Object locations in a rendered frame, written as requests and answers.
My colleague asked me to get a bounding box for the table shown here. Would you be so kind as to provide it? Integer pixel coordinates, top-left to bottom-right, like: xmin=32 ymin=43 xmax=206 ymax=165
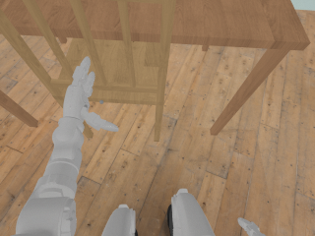
xmin=0 ymin=0 xmax=311 ymax=136

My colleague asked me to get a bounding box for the chair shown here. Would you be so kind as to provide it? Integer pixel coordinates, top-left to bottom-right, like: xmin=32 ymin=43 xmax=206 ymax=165
xmin=0 ymin=0 xmax=176 ymax=142

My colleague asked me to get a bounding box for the robot thigh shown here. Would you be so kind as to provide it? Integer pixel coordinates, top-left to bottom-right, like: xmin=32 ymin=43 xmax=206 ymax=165
xmin=171 ymin=193 xmax=216 ymax=236
xmin=101 ymin=207 xmax=136 ymax=236

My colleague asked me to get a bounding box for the right robot hand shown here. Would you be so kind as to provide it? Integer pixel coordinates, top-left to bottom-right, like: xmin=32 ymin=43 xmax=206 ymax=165
xmin=237 ymin=217 xmax=266 ymax=236

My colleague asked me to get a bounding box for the left robot thigh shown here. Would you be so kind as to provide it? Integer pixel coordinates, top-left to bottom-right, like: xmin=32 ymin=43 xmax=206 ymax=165
xmin=101 ymin=207 xmax=136 ymax=236

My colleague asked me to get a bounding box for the robot left forearm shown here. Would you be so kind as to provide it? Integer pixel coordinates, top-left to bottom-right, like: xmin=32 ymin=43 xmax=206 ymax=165
xmin=16 ymin=116 xmax=85 ymax=235

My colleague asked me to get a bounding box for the robot left upper arm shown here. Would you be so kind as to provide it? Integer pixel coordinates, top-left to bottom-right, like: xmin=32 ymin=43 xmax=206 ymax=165
xmin=11 ymin=197 xmax=77 ymax=236

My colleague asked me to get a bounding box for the left robot hand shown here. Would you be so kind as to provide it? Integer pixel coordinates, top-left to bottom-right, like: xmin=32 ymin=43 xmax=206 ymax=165
xmin=63 ymin=56 xmax=119 ymax=132

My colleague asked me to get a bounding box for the right robot thigh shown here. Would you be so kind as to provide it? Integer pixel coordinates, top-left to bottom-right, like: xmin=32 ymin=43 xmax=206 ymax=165
xmin=171 ymin=193 xmax=216 ymax=236

